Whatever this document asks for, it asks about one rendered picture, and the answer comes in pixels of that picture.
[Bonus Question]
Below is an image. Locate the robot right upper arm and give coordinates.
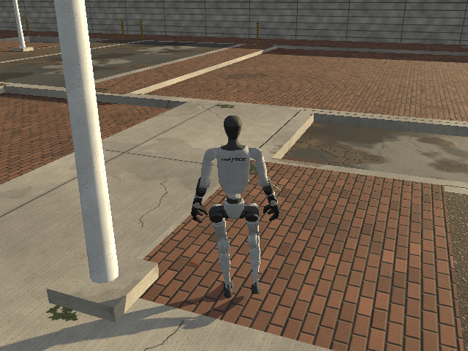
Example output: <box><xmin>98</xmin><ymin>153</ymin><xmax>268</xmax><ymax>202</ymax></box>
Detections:
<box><xmin>249</xmin><ymin>147</ymin><xmax>270</xmax><ymax>187</ymax></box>

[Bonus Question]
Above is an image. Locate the right robot forearm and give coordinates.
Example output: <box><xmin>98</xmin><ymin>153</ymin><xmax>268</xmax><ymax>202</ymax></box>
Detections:
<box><xmin>263</xmin><ymin>175</ymin><xmax>278</xmax><ymax>206</ymax></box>

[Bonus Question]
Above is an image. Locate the left robot forearm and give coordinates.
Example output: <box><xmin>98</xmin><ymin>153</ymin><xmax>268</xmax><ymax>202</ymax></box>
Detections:
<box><xmin>192</xmin><ymin>177</ymin><xmax>207</xmax><ymax>208</ymax></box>

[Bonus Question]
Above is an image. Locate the left robot shin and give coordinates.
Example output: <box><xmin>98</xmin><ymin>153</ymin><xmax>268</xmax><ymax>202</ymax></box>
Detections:
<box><xmin>217</xmin><ymin>241</ymin><xmax>231</xmax><ymax>288</ymax></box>

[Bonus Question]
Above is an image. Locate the robot right thigh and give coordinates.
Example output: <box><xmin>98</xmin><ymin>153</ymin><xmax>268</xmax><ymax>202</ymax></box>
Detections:
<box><xmin>244</xmin><ymin>203</ymin><xmax>260</xmax><ymax>248</ymax></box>

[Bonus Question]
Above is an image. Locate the robot left upper arm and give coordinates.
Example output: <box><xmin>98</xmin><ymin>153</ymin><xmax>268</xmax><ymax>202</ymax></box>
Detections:
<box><xmin>199</xmin><ymin>148</ymin><xmax>218</xmax><ymax>189</ymax></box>

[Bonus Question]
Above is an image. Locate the robot left hand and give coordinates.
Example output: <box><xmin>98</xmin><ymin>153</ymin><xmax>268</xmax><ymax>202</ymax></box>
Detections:
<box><xmin>191</xmin><ymin>206</ymin><xmax>208</xmax><ymax>223</ymax></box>

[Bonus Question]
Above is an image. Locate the robot right hand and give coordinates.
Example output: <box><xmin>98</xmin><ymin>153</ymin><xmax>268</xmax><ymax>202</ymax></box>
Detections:
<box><xmin>263</xmin><ymin>203</ymin><xmax>280</xmax><ymax>221</ymax></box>

